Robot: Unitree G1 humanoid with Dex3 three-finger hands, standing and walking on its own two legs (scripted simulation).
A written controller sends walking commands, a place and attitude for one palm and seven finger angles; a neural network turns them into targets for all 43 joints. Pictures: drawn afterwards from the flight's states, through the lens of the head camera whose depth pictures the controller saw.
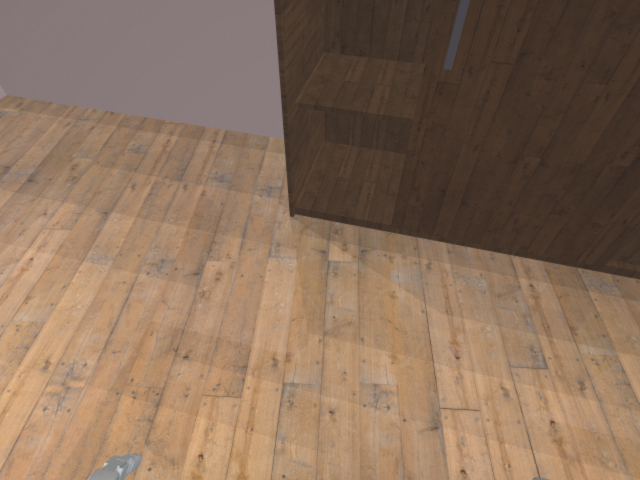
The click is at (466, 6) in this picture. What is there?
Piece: wardrobe's sliding door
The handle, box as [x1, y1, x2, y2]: [444, 0, 469, 69]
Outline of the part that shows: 469,0 460,0 444,68 451,69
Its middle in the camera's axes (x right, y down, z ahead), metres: +0.35 -0.55 +0.98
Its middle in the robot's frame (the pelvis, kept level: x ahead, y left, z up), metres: +1.14 -0.28 +0.11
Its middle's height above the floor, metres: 0.88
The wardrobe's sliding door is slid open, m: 0.43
